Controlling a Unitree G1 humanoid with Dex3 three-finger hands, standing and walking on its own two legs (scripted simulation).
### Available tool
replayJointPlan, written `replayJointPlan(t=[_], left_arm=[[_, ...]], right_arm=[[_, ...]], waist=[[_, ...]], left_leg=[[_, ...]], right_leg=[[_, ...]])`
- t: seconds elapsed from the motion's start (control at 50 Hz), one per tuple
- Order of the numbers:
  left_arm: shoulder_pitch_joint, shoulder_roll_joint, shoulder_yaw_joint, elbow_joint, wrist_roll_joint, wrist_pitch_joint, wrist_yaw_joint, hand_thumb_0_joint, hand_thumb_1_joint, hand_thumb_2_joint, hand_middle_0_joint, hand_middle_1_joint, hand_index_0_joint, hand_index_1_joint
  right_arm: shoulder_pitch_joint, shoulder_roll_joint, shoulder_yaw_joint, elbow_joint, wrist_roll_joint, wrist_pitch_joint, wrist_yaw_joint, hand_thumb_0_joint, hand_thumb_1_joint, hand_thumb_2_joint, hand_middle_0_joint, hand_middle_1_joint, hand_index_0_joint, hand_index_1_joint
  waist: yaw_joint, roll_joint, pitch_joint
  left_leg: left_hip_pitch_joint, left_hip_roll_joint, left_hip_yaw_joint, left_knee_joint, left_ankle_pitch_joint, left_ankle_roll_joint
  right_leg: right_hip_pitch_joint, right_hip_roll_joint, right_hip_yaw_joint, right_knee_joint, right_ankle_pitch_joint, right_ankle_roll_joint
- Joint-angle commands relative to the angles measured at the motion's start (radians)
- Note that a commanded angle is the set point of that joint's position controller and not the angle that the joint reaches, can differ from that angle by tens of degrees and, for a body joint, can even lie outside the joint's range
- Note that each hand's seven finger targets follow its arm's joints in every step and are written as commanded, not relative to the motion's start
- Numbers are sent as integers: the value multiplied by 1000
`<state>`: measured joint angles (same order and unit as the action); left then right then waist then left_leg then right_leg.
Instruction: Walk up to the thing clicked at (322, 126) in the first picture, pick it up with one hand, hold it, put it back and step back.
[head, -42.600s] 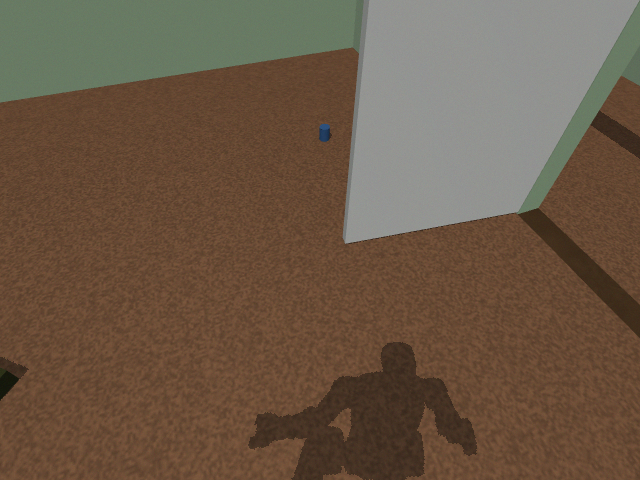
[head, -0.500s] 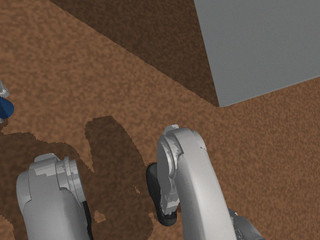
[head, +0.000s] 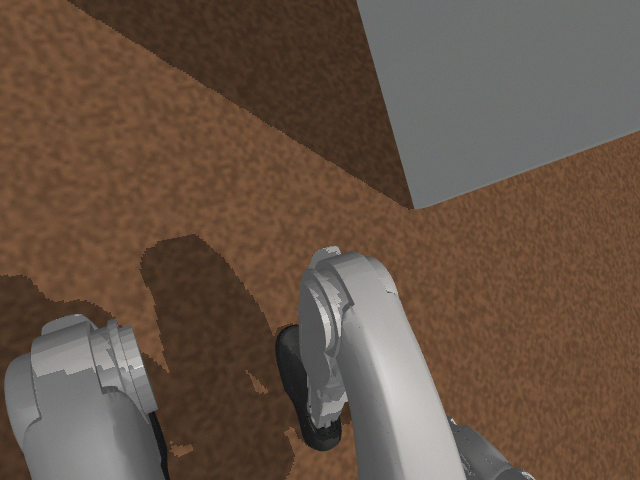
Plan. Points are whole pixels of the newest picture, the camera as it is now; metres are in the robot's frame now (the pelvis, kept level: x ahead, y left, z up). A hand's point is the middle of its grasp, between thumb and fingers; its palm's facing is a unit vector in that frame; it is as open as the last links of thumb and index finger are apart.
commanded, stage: rest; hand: left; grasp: from above
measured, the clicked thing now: out of the picture +0.44 +0.32 -0.25
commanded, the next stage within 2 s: open in 0.24 s
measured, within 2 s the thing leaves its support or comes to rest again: neither
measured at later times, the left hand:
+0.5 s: hand out of the picture +0.43 +0.32 -0.23, palm faces -0.45 -0.16 -0.88, open 8.2 cm
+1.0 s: hand out of the picture +0.43 +0.32 -0.24, palm faces -0.45 -0.17 -0.88, open 12.8 cm
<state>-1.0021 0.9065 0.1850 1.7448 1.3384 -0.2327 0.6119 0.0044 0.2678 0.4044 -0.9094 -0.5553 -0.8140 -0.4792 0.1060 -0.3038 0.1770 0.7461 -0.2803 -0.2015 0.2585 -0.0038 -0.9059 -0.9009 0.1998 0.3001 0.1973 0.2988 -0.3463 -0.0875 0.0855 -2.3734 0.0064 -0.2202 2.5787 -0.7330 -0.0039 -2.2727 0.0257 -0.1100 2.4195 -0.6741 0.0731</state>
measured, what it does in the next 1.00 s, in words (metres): stands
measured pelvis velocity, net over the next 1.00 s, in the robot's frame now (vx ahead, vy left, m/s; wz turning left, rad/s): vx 0.00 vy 0.00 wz -0.03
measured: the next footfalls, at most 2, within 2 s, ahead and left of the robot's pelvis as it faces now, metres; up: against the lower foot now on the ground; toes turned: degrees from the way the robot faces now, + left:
none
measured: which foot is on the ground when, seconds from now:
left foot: down 0.00-1.00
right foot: down 0.00-1.00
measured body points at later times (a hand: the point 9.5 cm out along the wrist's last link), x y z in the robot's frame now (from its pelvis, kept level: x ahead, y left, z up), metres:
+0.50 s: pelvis +0.00 +0.00 +0.00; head +0.25 +0.12 +0.35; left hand +0.45 +0.32 -0.18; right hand +0.05 -0.26 -0.06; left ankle +0.06 +0.12 -0.26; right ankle +0.11 -0.13 -0.26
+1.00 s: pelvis +0.00 +0.00 +0.00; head +0.26 +0.12 +0.35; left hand +0.45 +0.33 -0.19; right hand +0.05 -0.26 -0.06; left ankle +0.06 +0.12 -0.26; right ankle +0.11 -0.13 -0.26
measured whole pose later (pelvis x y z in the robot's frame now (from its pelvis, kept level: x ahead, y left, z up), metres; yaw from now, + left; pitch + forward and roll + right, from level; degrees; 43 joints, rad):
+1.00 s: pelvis +0.00 +0.00 +0.00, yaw -1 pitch +28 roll -14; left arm -1.01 0.96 0.16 1.74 1.29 -0.22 0.61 0.00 -0.28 0.78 -0.28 -0.83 -0.29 -0.83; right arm 0.09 -0.33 0.23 0.72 -0.29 -0.24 0.29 0.00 -0.90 -0.90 0.20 0.30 0.20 0.30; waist -0.36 -0.11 0.13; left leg -2.36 0.01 -0.25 2.57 -0.74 0.00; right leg -2.25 0.03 -0.14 2.39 -0.67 0.08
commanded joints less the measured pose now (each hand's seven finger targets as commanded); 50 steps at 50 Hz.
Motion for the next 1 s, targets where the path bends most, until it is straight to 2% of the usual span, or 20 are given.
replayJointPlan(t=[0.0, 0.04, 0.12, 0.16, 0.26, 0.32, 0.4, 0.44, 0.5, 0.56, 0.58, 0.6, 0.64, 0.66, 0.72, 0.78, 0.88, 0.92, 0.94, 0.98], left_arm=[[-291, 226, -11, -134, -18, -10, 43, 0, 775, 580, -1052, -634, -1094, -590], [-262, 263, 20, -110, -16, -13, 51, 0, 765, 589, -1052, -621, -1089, -582], [-267, 226, -17, -87, -22, -19, 45, 0, 749, 579, -1043, -610, -1079, -572], [-247, 258, 2, -76, -24, -20, 51, 0, 742, 566, -1037, -599, -1072, -561], [-264, 247, -23, -49, -21, -32, 51, 0, 757, 562, -1052, -597, -1087, -560], [-256, 264, -22, -38, -25, -36, 55, 0, 761, 545, -1053, -596, -1091, -557], [-259, 248, -42, -32, -8, -38, 62, 0, 441, 492, -733, -614, -771, -571], [-268, 268, -38, -52, -9, -40, 69, 0, 281, 464, -586, -604, -626, -563], [-266, 259, -48, -35, -2, -34, 77, 0, 41, 527, -510, -632, -538, -603], [-273, 282, -31, -55, -7, -27, 92, 0, -51, 589, -455, -675, -477, -653], [-289, 254, -56, -73, -11, -24, 92, 0, -86, 627, -436, -684, -451, -668], [-277, 290, -28, -62, -4, -17, 98, 0, -105, 639, -422, -699, -437, -683], [-284, 224, -76, -78, -9, -5, 90, 0, -158, 679, -391, -711, -399, -703], [-268, 290, -16, -65, -14, 0, 100, 0, -156, 674, -372, -746, -389, -728], [-242, 300, 12, -90, -25, 14, 99, 0, -223, 733, -330, -769, -338, -760], [-250, 279, -1, -71, -25, 23, 83, 0, -273, 764, -274, -820, -286, -808], [-252, 271, -8, -111, -55, 15, 48, 0, -357, 835, -204, -894, -213, -883], [-259, 255, -27, -104, -60, 8, 28, 0, -369, 845, -192, -908, -203, -897], [-242, 259, -23, -118, -61, 4, 25, 0, -399, 881, -179, -919, -183, -914], [-250, 260, -27, -125, -69, -9, 20, 0, -404, 889, -165, -942, -172, -933]], right_arm=[[167, -325, -78, -3, 4, -10, -3, 0, -904, -900, 200, 301, 200, 301], [188, -326, -70, 3, 3, -7, -4, 0, -904, -901, 200, 301, 200, 301], [181, -325, -62, -6, -4, -13, 1, 0, -904, -900, 200, 301, 200, 301], [187, -338, -60, -4, -1, -13, 0, 0, -904, -900, 200, 301, 200, 301], [176, -327, -35, -6, -7, -16, 2, 0, -905, -901, 200, 301, 200, 301], [160, -346, -39, -14, -6, -18, -3, 0, -904, -901, 200, 300, 200, 300], [155, -335, -17, -21, -16, -19, 1, 0, -894, -897, 201, 301, 201, 301], [147, -342, -20, -19, -13, -21, -2, 0, -893, -897, 201, 301, 201, 301], [149, -342, -15, -22, -16, -26, 4, 0, -896, -899, 201, 301, 201, 301], [146, -354, -25, -22, -16, -31, 4, 0, -896, -900, 201, 301, 201, 301], [125, -354, -25, -29, -11, -37, 6, 0, -896, -900, 201, 301, 201, 301], [142, -357, -26, -18, -14, -38, 9, 0, -897, -901, 201, 301, 201, 301], [143, -344, -22, -20, -16, -44, 19, 0, -897, -900, 201, 301, 201, 301], [145, -357, -27, -19, -21, -47, 20, 0, -896, -900, 201, 301, 201, 301], [161, -359, -34, -17, -12, -42, 22, 0, -896, -900, 201, 301, 201, 301], [163, -351, -31, -18, -14, -43, 30, 0, -895, -900, 201, 301, 201, 301], [167, -357, -43, -18, -6, -39, 25, 0, -896, -901, 201, 301, 201, 301], [177, -350, -37, -21, -5, -39, 29, 0, -896, -900, 201, 301, 201, 301], [175, -358, -47, -19, 2, -36, 23, 0, -896, -901, 201, 301, 201, 301], [178, -343, -34, -15, 5, -30, 21, 0, -895, -901, 201, 301, 201, 301]], waist=[[-38, 482, -625], [-35, 465, -620], [-50, 426, -607], [-39, 440, -608], [-61, 421, -570], [-52, 435, -557], [-66, 429, -548], [-54, 440, -559], [-65, 433, -551], [-54, 467, -566], [-48, 479, -568], [-50, 483, -571], [-54, 512, -567], [-54, 485, -585], [-37, 501, -616], [-56, 510, -587], [-48, 483, -619], [-67, 461, -589], [-49, 464, -610], [-51, 472, -624]], left_leg=[[520, 11, 114, -275, 225, 13], [495, 10, 111, -276, 230, 15], [477, 12, 114, -258, 220, 19], [484, 13, 104, -275, 233, 16], [468, 14, 100, -265, 206, 17], [460, 15, 92, -288, 173, 15], [466, 15, 89, -279, 178, 14], [469, 19, 84, -288, 178, 12], [471, 18, 88, -272, 189, 12], [482, 19, 88, -285, 182, 9], [499, 21, 80, -295, 179, 3], [503, 23, 79, -295, 187, 3], [526, 24, 81, -292, 198, 1], [514, 24, 80, -285, 207, 4], [533, 23, 80, -297, 257, 0], [519, 24, 77, -295, 257, 0], [514, 22, 84, -283, 262, 7], [488, 20, 90, -270, 246, 13], [507, 21, 88, -281, 257, 11], [510, 22, 84, -282, 260, 8]], right_leg=[[316, 41, -139, -188, 257, -86], [330, 43, -142, -192, 260, -85], [349, 47, -136, -203, 263, -84], [349, 47, -145, -200, 263, -86], [339, 47, -152, -199, 248, -82], [331, 52, -152, -209, 214, -88], [329, 48, -161, -200, 228, -83], [331, 53, -159, -211, 227, -85], [337, 51, -155, -198, 244, -84], [335, 55, -155, -209, 231, -88], [318, 53, -156, -200, 227, -90], [330, 55, -158, -198, 237, -90], [314, 57, -158, -194, 244, -91], [335, 53, -164, -196, 256, -86], [362, 52, -157, -195, 292, -89], [343, 51, -163, -187, 291, -88], [377, 52, -152, -211, 296, -89], [385, 51, -147, -213, 287, -86], [386, 53, -147, -219, 292, -87], [396, 53, -147, -217, 293, -89]])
